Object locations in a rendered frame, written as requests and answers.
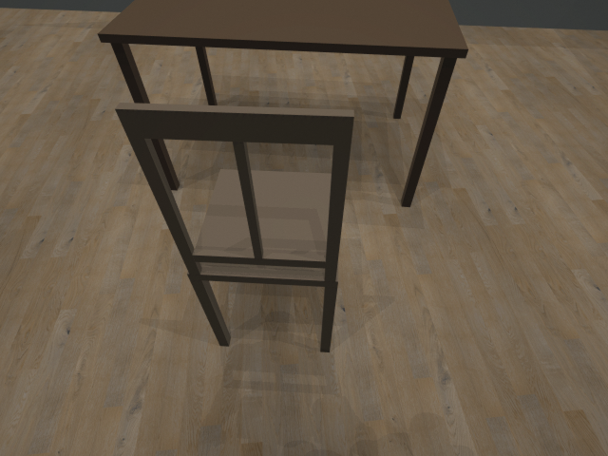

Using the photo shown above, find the chair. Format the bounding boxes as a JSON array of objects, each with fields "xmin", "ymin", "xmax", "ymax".
[{"xmin": 115, "ymin": 103, "xmax": 354, "ymax": 352}]

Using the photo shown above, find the table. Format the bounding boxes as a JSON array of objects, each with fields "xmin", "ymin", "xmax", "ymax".
[{"xmin": 98, "ymin": 0, "xmax": 468, "ymax": 207}]

